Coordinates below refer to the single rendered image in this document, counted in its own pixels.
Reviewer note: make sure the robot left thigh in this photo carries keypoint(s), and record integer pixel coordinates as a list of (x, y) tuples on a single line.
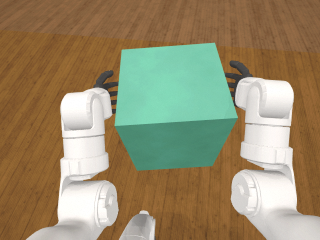
[(140, 227)]

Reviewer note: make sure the robot left upper arm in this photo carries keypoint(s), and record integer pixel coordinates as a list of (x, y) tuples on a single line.
[(85, 209)]

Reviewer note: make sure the robot left shin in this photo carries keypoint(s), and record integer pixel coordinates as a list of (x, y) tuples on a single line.
[(144, 212)]

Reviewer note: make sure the robot left hand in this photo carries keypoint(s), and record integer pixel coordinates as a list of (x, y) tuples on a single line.
[(99, 84)]

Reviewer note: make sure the robot right forearm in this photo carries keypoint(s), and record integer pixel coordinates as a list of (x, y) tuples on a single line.
[(268, 108)]

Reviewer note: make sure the robot right hand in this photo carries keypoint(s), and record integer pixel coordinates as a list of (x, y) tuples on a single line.
[(245, 74)]

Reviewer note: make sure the robot right upper arm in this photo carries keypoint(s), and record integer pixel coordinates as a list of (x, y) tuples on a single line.
[(268, 199)]

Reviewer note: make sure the robot left forearm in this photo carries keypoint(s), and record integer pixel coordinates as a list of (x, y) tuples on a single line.
[(83, 129)]

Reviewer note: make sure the carton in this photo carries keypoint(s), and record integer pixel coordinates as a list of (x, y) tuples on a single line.
[(174, 108)]

